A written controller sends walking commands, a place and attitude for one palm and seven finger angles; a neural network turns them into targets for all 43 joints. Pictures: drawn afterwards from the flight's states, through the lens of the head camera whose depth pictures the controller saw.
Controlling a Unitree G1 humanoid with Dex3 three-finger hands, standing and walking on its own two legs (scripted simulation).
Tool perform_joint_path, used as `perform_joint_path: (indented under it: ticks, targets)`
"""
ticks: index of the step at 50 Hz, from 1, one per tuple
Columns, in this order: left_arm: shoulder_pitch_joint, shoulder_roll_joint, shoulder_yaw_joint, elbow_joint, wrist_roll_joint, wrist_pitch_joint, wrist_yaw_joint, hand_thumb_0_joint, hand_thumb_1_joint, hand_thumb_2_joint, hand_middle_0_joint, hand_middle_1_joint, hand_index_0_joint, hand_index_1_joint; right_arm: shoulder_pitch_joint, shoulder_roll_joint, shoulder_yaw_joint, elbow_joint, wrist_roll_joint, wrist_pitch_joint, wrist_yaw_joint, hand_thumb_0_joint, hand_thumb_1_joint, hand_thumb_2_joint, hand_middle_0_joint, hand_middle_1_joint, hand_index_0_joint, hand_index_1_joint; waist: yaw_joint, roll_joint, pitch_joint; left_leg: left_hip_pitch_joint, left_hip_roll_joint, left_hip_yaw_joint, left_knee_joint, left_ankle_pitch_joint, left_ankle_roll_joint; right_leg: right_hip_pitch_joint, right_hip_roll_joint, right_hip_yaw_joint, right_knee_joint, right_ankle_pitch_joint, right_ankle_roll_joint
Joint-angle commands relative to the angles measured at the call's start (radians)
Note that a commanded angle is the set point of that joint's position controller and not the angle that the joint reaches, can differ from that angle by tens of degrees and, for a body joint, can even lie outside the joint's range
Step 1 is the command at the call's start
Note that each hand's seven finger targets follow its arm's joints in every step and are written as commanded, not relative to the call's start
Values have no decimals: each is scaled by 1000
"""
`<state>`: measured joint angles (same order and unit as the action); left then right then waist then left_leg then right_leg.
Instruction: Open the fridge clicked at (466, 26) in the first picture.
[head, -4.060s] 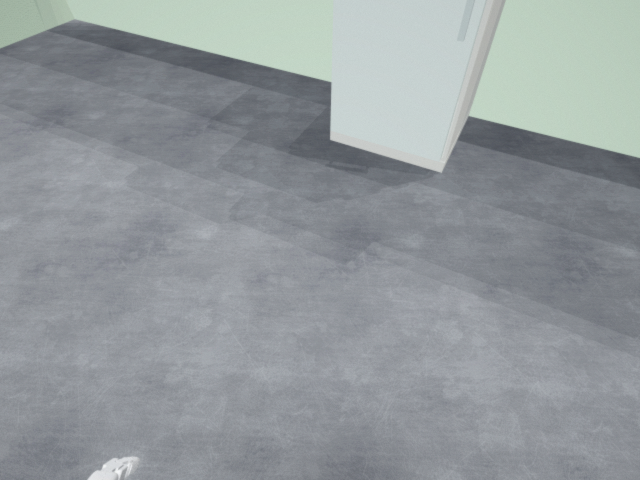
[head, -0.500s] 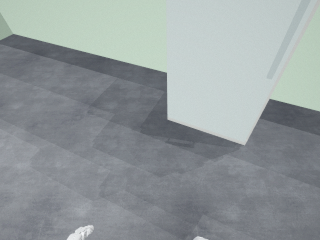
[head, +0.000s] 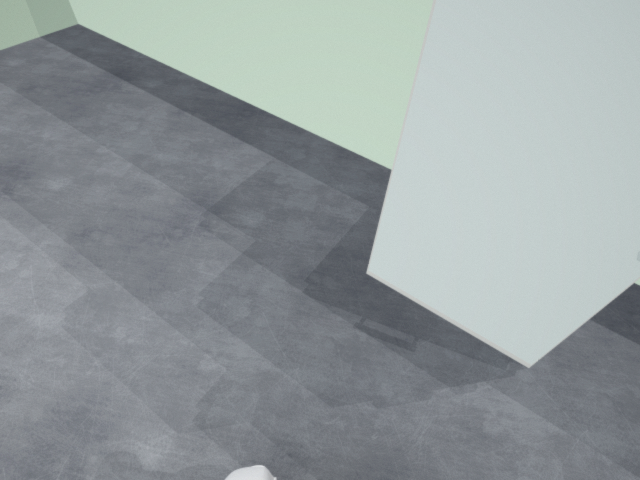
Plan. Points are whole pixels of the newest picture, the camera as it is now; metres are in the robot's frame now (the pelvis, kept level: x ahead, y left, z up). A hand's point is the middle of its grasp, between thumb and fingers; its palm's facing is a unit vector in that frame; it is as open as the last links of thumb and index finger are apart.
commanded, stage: turn to face it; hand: right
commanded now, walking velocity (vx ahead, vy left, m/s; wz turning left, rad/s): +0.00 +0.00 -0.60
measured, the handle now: out of the picture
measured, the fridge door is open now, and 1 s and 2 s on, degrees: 0 0 0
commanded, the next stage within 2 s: take the last steps up to it in 0.88 s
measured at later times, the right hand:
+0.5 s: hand out of the picture +0.05 -0.26 -0.18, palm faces +0.33 +0.92 -0.22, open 7.3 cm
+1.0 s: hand out of the picture +0.02 -0.18 -0.14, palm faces +0.47 +0.84 -0.28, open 7.4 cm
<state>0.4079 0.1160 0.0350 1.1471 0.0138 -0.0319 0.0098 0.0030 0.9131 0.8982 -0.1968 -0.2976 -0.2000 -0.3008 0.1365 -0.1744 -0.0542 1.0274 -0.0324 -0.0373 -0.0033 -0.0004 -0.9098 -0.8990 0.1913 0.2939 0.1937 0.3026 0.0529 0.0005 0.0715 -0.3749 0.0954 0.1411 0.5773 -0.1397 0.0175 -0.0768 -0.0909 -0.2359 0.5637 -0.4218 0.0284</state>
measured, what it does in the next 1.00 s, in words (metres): steps on the spot, turning right: right foot, then left foot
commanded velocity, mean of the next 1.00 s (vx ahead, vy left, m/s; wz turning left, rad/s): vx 0.01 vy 0.00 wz -0.42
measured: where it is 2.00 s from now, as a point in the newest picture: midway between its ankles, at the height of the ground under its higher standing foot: outside the picture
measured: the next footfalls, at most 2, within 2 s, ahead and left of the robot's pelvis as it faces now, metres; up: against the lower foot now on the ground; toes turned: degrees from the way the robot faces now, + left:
right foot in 0.38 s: +0.09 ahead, -0.14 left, +0.00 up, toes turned -22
left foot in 0.90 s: +0.13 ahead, +0.09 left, +0.00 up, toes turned -22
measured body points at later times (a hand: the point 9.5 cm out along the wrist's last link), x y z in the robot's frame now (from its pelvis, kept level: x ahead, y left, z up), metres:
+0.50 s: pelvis +0.03 -0.04 +0.00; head +0.05 -0.08 +0.45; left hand +0.20 +0.20 -0.11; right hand +0.04 -0.31 -0.16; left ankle +0.06 +0.11 -0.66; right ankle +0.05 -0.13 -0.72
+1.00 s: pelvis +0.05 +0.02 +0.01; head +0.08 +0.04 +0.46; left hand +0.21 +0.21 -0.15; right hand +0.00 -0.22 -0.11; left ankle +0.09 +0.11 -0.72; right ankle +0.01 -0.11 -0.67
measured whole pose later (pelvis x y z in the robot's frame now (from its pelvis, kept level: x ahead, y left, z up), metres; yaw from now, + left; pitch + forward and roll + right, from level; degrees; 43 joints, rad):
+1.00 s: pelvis +0.05 +0.02 +0.01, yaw -27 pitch -1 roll -2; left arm 0.18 0.22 0.07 0.98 0.01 0.08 -0.02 0.01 0.91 0.90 -0.20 -0.30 -0.20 -0.30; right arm 0.22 -0.15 -0.03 0.94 -0.02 0.01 -0.03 0.00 -0.91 -0.90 0.20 0.29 0.20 0.30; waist 0.01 -0.05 0.06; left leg -0.23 0.05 0.09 0.54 -0.29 0.03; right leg -0.46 0.04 0.03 0.93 -0.41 0.02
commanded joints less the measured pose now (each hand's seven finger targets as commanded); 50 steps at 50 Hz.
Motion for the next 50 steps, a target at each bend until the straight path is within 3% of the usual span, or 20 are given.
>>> perform_joint_path:
  ticks: [1, 4, 7, 14, 17, 18, 19, 20, 21, 24, 26, 36, 42, 43, 44, 45, 46, 47, 48, 50]
  targets:
    - [-1, 78, 17, -98, -13, 10, 13, 0, 900, 900, -200, -300, -200, -300, 293, -241, -41, 17, 18, -19, -19, 0, -900, -900, 200, 300, 200, 300, -131, 274, -263, 437, 403, -354, -195, 672, 179, -386, 21, 201, 593, -232, -7]
    - [-70, 83, 27, -106, -2, 39, 0, 0, 900, 900, -200, -300, -200, -300, 111, -140, -23, -50, 14, 0, -37, 0, -900, -900, 200, 300, 200, 300, -73, 105, -117, 238, 322, -164, -241, 373, 121, -427, -25, 220, 662, -63, 9]
    - [-41, 63, 34, -110, 2, 65, -14, 0, 900, 900, -200, -300, -200, -300, 59, -125, -20, -71, 9, 4, -40, 0, -900, -900, 200, 300, 200, 300, -34, 137, -94, 140, 286, -49, -280, 225, 84, -377, -18, 184, 564, -3, 25]
    - [-161, 102, 43, -214, 6, 72, -32, 0, 900, 900, -200, -300, -200, -300, 34, -180, -48, -122, 0, 35, -37, 0, -900, -900, 200, 300, 200, 300, -56, 179, -48, 131, 313, 18, -245, 12, 83, -350, -13, 114, 290, -3, 22]
    - [-139, 142, 50, -242, 8, 63, -33, 0, 900, 900, -200, -300, -200, -300, 31, -195, -55, -135, 6, 48, -31, 0, -900, -900, 200, 300, 200, 300, -31, 105, -84, 120, 292, 63, -96, -11, 40, -219, 11, 94, 66, 118, 11]
    - [-91, 188, 58, -237, 11, 55, -34, 0, 900, 900, -200, -300, -200, -300, 33, -185, -53, -147, 15, 57, -26, 0, -900, -900, 200, 300, 200, 300, -1, -19, -102, 52, 251, 91, 41, -76, -2, -120, -5, 135, -73, 218, -1]
    - [-64, 297, 83, -252, 19, 47, -28, 0, 900, 900, -200, -300, -200, -300, 43, -126, -47, -185, 23, 65, -15, 0, -900, -900, 200, 300, 200, 300, 12, -333, -86, -162, 103, 127, 270, -364, -92, -55, -224, 497, -209, 406, -108]
    - [-18, 369, 92, -253, 22, 47, -20, 0, 900, 900, -200, -300, -200, -300, -45, -111, -33, -236, 15, 66, -12, 0, -900, -900, 200, 300, 200, 300, 55, -364, -74, -230, 28, 23, 483, -549, -104, -99, -362, 678, -294, 506, -224]
    - [-42, 360, 90, -244, 18, 42, -7, 0, 900, 900, -200, -300, -200, -300, -52, -117, -38, -229, 7, 74, -18, 0, -900, -900, 200, 300, 200, 300, 37, -323, -115, -261, 32, -89, 586, -480, -91, -86, -326, 669, -293, 423, -213]
    - [-215, 286, 60, -301, 12, 34, 3, 0, 900, 900, -200, -300, -200, -300, 21, -142, -50, -173, 8, 68, -4, 0, -900, -900, 200, 300, 200, 300, -39, -163, -110, -237, 38, -125, 630, -241, -100, -117, -185, 472, -271, 321, -156]
    - [-226, 279, 57, -309, 6, 28, 3, 0, 900, 900, -200, -300, -200, -300, 70, -150, -48, -148, 11, 71, -4, 0, -900, -900, 200, 300, 200, 300, -48, -152, -135, -198, 29, -124, 594, -193, -107, -93, -146, 409, -275, 377, -152]
    - [-167, 286, 64, -270, 9, 48, 1, 0, 900, 900, -200, -300, -200, -300, 37, -138, -27, -159, 20, 71, -20, 0, -900, -900, 200, 300, 200, 300, -5, -126, -130, -117, -19, -125, 317, -311, -104, -4, -165, 508, -255, 459, -218]
    - [-229, 272, 65, -264, 4, 57, -7, 0, 900, 900, -200, -300, -200, -300, 157, -129, -17, -127, 26, 51, -29, 0, -900, -900, 200, 300, 200, 300, -61, -129, -142, 162, -65, -98, -54, -156, -75, -156, -101, 500, -179, 462, -168]
    - [-239, 247, 62, -267, -3, 56, -10, 0, 900, 900, -200, -300, -200, -300, 190, -143, -20, -120, 24, 42, -33, 0, -900, -900, 200, 300, 200, 300, -81, -78, -147, 264, -35, -119, -200, -65, -69, -228, -61, 471, -126, 380, -125]
    - [-226, 190, 54, -273, -13, 56, -15, 0, 900, 900, -200, -300, -200, -300, 189, -208, -29, -121, 11, 32, -39, 0, -900, -900, 200, 300, 200, 300, -77, 112, -131, 341, 141, -308, -307, -98, -11, -381, 44, 370, 21, 178, -56]
    - [-249, 162, 47, -303, -10, 59, -19, 0, 900, 900, -200, -300, -200, -300, 164, -277, -40, -144, 3, 32, -38, 0, -900, -900, 200, 300, 200, 300, -83, 289, -78, 255, 342, -483, -354, -31, 104, -452, 150, 257, 214, -84, -6]
    - [-273, 208, 62, -294, 4, 77, -16, 0, 900, 900, -200, -300, -200, -300, 143, -260, -44, -156, 10, 29, -39, 0, -900, -900, 200, 300, 200, 300, -90, 276, -60, 119, 356, -478, -365, -42, 146, -420, 109, 316, 373, -126, -12]
    - [-262, 201, 66, -281, 5, 87, -16, 0, 900, 900, -200, -300, -200, -300, 100, -234, -37, -160, 10, 33, -43, 0, -900, -900, 200, 300, 200, 300, -59, 219, -25, 87, 314, -440, -352, -26, 144, -430, 109, 314, 487, -92, -11]
    - [-242, 195, 67, -246, 5, 92, -21, 0, 900, 900, -200, -300, -200, -300, 61, -201, -28, -164, 12, 32, -40, 0, -900, -900, 200, 300, 200, 300, -39, 125, -1, 75, 253, -344, -328, -1, 124, -427, 92, 307, 568, -22, -6]
    - [-191, 174, 58, -215, 8, 89, -25, 0, 900, 900, -200, -300, -200, -300, 69, -167, -19, -159, 13, 20, -33, 0, -900, -900, 200, 300, 200, 300, -32, 120, -30, 143, 188, -241, -303, 32, 90, -440, 81, 280, 601, 65, 12]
